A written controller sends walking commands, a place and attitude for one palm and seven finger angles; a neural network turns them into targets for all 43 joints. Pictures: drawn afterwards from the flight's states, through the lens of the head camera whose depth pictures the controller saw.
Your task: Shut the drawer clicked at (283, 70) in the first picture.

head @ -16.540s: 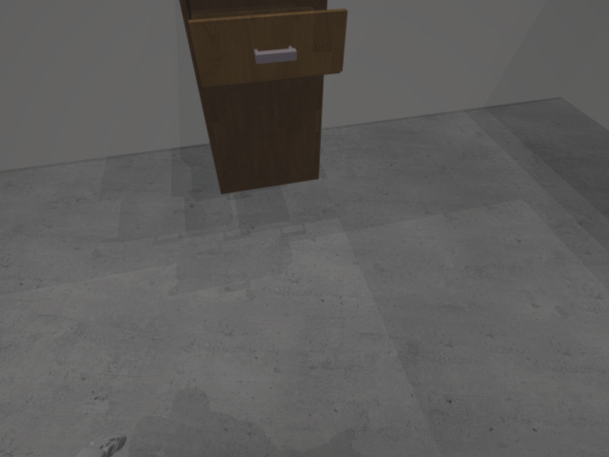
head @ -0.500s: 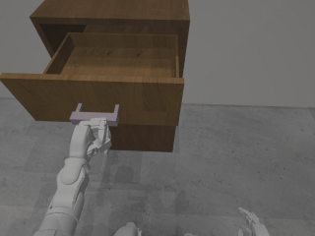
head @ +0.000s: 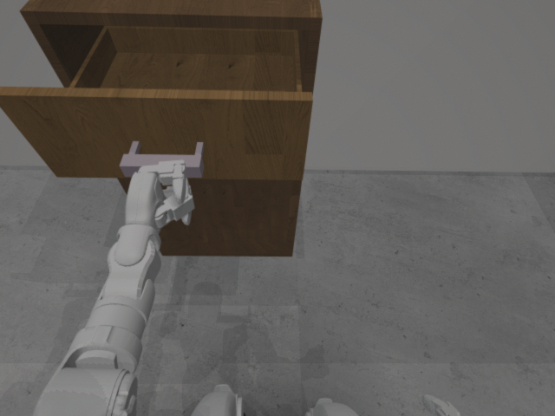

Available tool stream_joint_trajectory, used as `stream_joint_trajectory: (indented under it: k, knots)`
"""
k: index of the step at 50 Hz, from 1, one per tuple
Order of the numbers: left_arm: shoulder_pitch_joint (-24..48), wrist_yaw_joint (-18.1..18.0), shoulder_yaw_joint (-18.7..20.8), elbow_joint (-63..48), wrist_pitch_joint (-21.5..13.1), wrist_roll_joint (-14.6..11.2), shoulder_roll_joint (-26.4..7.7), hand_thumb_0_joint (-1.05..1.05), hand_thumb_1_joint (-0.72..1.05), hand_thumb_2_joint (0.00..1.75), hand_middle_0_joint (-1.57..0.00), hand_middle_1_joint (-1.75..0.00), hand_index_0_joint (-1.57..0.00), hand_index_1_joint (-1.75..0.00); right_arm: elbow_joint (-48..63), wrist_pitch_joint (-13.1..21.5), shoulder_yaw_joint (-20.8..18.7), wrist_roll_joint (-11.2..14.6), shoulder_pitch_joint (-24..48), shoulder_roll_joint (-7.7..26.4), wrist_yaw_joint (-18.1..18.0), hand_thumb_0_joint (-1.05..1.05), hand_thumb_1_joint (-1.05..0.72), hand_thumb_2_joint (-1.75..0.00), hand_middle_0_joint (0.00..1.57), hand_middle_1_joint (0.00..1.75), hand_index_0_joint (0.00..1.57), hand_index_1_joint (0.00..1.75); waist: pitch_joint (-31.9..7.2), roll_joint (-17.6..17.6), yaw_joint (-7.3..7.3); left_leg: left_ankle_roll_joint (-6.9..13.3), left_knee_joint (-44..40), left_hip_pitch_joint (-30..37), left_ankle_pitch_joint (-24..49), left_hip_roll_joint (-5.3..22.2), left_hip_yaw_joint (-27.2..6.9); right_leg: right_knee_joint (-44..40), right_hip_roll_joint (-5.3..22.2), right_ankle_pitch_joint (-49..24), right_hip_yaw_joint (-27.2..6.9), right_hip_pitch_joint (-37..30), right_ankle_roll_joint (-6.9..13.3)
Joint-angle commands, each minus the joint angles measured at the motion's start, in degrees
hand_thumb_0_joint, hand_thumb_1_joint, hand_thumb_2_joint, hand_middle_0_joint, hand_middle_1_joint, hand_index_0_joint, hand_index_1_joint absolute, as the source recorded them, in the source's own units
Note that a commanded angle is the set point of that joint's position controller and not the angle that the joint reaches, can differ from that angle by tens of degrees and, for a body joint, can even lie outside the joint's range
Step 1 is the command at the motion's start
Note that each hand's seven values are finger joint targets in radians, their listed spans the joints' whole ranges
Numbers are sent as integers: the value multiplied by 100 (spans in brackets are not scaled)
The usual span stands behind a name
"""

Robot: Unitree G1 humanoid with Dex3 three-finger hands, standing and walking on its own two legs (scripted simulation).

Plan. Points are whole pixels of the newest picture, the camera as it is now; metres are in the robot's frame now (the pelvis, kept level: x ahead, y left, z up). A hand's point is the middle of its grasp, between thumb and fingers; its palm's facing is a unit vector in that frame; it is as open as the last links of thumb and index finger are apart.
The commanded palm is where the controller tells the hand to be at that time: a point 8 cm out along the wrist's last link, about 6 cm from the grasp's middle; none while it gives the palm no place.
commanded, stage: push the drawer shut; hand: left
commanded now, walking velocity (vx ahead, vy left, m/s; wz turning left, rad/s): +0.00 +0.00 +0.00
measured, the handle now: (165, 156) +0.50 +0.17 +0.07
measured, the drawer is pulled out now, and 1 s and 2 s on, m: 0.19 0.07 0.00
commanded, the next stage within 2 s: pull the fist back off the drawer in 1.86 s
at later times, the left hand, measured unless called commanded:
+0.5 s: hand (192, 166) +0.48 +0.13 +0.06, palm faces -0.03 -1.00 -0.03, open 3.4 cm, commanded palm +0.46 +0.18 +0.07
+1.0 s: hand (198, 142) +0.53 +0.12 +0.06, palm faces -0.01 -1.00 -0.03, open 3.4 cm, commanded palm +0.53 +0.17 +0.07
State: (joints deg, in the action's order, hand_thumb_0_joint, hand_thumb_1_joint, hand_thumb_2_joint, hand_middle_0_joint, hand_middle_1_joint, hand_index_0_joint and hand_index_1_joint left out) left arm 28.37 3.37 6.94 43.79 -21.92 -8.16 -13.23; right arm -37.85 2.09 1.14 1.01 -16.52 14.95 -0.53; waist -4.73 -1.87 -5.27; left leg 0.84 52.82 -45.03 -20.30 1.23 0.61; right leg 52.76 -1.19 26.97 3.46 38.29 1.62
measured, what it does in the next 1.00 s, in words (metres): stands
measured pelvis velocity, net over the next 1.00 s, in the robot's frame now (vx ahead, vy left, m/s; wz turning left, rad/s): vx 0.00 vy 0.00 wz -0.02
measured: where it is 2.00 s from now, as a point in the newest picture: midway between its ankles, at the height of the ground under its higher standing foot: outside the picture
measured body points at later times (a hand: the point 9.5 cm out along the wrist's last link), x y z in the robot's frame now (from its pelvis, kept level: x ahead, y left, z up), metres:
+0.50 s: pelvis +0.01 +0.00 -0.01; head +0.10 +0.00 +0.43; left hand +0.47 +0.18 +0.07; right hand +0.04 -0.27 -0.13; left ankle +0.06 +0.11 -0.69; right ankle -0.01 -0.10 -0.69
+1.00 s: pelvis +0.00 +0.00 -0.02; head +0.12 +0.01 +0.41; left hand +0.53 +0.17 +0.07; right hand -0.02 -0.26 -0.14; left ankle +0.06 +0.11 -0.69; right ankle -0.01 -0.10 -0.69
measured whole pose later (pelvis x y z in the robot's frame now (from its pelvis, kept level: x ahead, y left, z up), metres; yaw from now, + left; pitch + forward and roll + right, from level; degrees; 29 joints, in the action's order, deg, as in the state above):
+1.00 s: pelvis +0.00 +0.00 -0.02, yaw -1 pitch +21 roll -3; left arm 57.0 4.1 18.0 71.2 -23.3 -2.3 -24.0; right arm -38.5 -0.5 1.7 -1.5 -22.6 15.4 1.2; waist -6.0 -2.7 -11.7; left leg 0.9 59.9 -58.6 -22.4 2.8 -0.3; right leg 58.2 -2.7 28.2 4.1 51.0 1.8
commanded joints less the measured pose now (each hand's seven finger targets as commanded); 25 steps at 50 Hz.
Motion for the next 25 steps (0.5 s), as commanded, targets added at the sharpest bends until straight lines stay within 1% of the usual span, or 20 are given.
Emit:
stream_joint_trajectory:
  k: [1, 2, 3, 4, 5, 6, 7, 9, 10, 12, 14, 15, 16, 17, 18, 20, 22, 23, 24, 25]
  knots:
    - [3018, -36, 536, -977, -480, -63, -1128, 0, 90, 90, -140, -160, -140, -160, 502, 162, -320, 24, -306, 847, -31, 0, -90, -90, 20, 30, 20, 30, -1999, 165, -220, 90, -504, 1756, 583, -82, -302, -903, -48, -1223, -314, -10, -100]
    - [3101, -10, 467, -927, -501, -42, -1063, 0, 90, 90, -140, -160, -140, -160, 513, 157, -318, 26, -323, 827, -24, 0, -90, -90, 20, 30, 20, 30, -2013, 17, -210, 87, -502, 1727, 595, -101, -278, -890, -42, -1254, -338, -25, -96]
    - [3101, -17, 642, -836, -514, -24, -1217, 0, 90, 90, -140, -160, -140, -160, 491, 144, -332, 10, -391, 852, -22, 0, -90, -90, 20, 30, 20, 30, -2059, 81, -196, 96, -477, 1726, 647, -90, -288, -858, -59, -1297, -318, -36, -95]
    - [3153, 9, 620, -848, -548, -15, -1228, 0, 90, 90, -140, -160, -140, -160, 506, 129, -327, 8, -400, 847, -11, 0, -90, -90, 20, 30, 20, 30, -2169, -133, -179, 83, -463, 1795, 734, -98, -287, -829, -51, -1370, -332, -25, -79]
    - [3194, 28, 596, -675, -530, -31, -1159, 0, 90, 90, -140, -160, -140, -160, 490, 113, -327, 14, -428, 835, -5, 0, -90, -90, 20, 30, 20, 30, -2120, 0, -231, 92, -450, 1767, 720, -91, -276, -855, -58, -1376, -329, -2, -93]
    - [3353, 45, 645, -577, -539, -38, -1237, 0, 90, 90, -140, -160, -140, -160, 462, 102, -327, 11, -438, 846, -9, 0, -90, -90, 20, 30, 20, 30, -2047, -38, -254, 96, -426, 1678, 624, -95, -258, -878, -52, -1295, -352, 50, -100]
    - [3482, 50, 732, -535, -562, -40, -1346, 0, 90, 90, -140, -160, -140, -160, 436, 94, -329, 0, -496, 852, -11, 0, -90, -90, 20, 30, 20, 30, -2090, 59, -278, 108, -404, 1613, 623, -91, -257, -868, -53, -1318, -377, 1, -112]
    - [3456, 98, 873, -375, -579, -31, -1472, 0, 90, 90, -140, -160, -140, -160, 448, 78, -333, -13, -588, 865, -6, 0, -90, -90, 20, 30, 20, 30, -2224, 55, -229, 112, -376, 1581, 774, -102, -248, -807, -69, -1496, -379, -110, -100]
    - [3567, 125, 842, -375, -596, -24, -1480, 0, 90, 90, -140, -160, -140, -160, 441, 61, -331, -4, -611, 856, -5, 0, -90, -90, 20, 30, 20, 30, -2242, -61, -254, 114, -353, 1620, 888, -99, -233, -792, -62, -1633, -398, -100, -100]
    - [3645, 163, 819, -341, -616, -36, -1399, 0, 90, 90, -140, -160, -140, -160, 439, 49, -352, -10, -657, 843, 14, 0, -90, -90, 20, 30, 20, 30, -2353, -103, -256, 109, -321, 1698, 971, -99, -230, -775, -76, -1707, -385, -86, -99]
    - [3721, 192, 937, -141, -617, -23, -1531, 0, 90, 90, -140, -160, -140, -160, 409, 25, -350, -28, -745, 864, 20, 0, -90, -90, 20, 30, 20, 30, -2378, -29, -277, 117, -280, 1639, 1031, -85, -252, -714, -94, -1759, -364, -35, -101]
    - [3818, 204, 911, -89, -611, -35, -1489, 0, 90, 90, -140, -160, -140, -160, 398, 12, -350, -27, -768, 857, 26, 0, -90, -90, 20, 30, 20, 30, -2308, -9, -319, 131, -266, 1590, 1036, -92, -224, -734, -96, -1810, -385, -29, -114]
    - [3895, 207, 1001, -78, -633, -16, -1616, 0, 90, 90, -140, -160, -140, -160, 397, 3, -355, -35, -807, 864, 34, 0, -90, -90, 20, 30, 20, 30, -2334, -6, -295, 129, -250, 1536, 1039, -91, -233, -712, -99, -1823, -398, -65, -112]
    - [3919, 217, 965, -52, -646, -4, -1563, 0, 90, 90, -140, -160, -140, -160, 404, -9, -362, -32, -810, 856, 40, 0, -90, -90, 20, 30, 20, 30, -2365, -60, -319, 131, -238, 1573, 1052, -97, -220, -713, -99, -1834, -397, -35, -113]
    - [3945, 216, 1072, -8, -663, 7, -1682, 0, 90, 90, -140, -160, -140, -160, 393, -19, -364, -43, -864, 873, 42, 0, -90, -90, 20, 30, 20, 30, -2408, -71, -284, 135, -212, 1597, 1158, -91, -234, -652, -114, -1905, -376, -31, -97]
    - [4161, 223, 1019, 17, -677, 32, -1654, 0, 90, 90, -140, -160, -140, -160, 380, -41, -366, -48, -891, 859, 59, 0, -90, -90, 20, 30, 20, 30, -2457, -196, -351, 138, -162, 1623, 1184, -89, -218, -652, -111, -1953, -403, 54, -114]
    - [4109, 226, 1141, 96, -681, 53, -1773, 0, 90, 90, -140, -160, -140, -160, 389, -67, -371, -59, -938, 872, 71, 0, -90, -90, 20, 30, 20, 30, -2505, -208, -316, 138, -139, 1591, 1203, -90, -209, -648, -122, -1957, -409, 21, -106]
    - [4228, 235, 1190, 120, -692, 65, -1863, 0, 90, 90, -140, -160, -140, -160, 364, -76, -371, -66, -988, 888, 69, 0, -90, -90, 20, 30, 20, 30, -2546, -182, -358, 154, -103, 1623, 1275, -83, -219, -603, -136, -2038, -399, 30, -105]
    - [4218, 255, 1260, 154, -698, 83, -1944, 0, 90, 90, -140, -160, -140, -160, 376, -87, -368, -74, -1014, 887, 77, 0, -90, -90, 20, 30, 20, 30, -2614, -191, -312, 139, -105, 1607, 1301, -80, -236, -575, -140, -2045, -394, 10, -103]
    - [4282, 271, 1166, 176, -694, 82, -1849, 0, 90, 90, -140, -160, -140, -160, 401, -102, -359, -65, -1002, 873, 82, 0, -90, -90, 20, 30, 20, 30, -2583, -201, -355, 143, -94, 1565, 1262, -87, -226, -589, -139, -2018, -409, 39, -107]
